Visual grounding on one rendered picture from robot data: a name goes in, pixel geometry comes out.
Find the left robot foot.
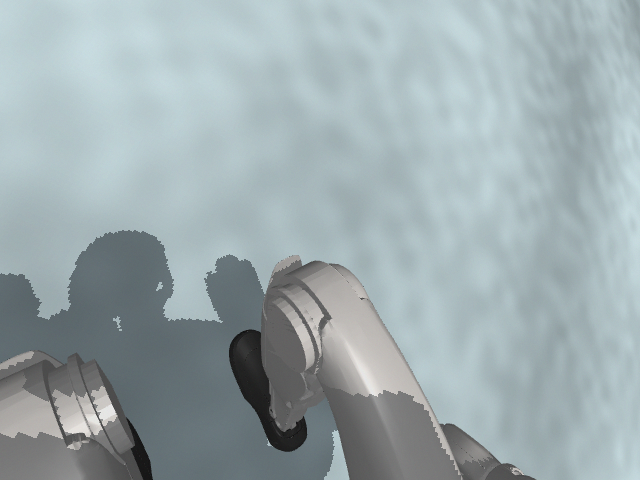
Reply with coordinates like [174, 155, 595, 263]
[126, 417, 153, 480]

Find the right robot hand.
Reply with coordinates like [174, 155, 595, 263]
[440, 423, 501, 480]

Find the right robot foot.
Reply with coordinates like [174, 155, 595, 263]
[229, 330, 307, 452]

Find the right robot arm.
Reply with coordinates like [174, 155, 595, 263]
[485, 463, 536, 480]

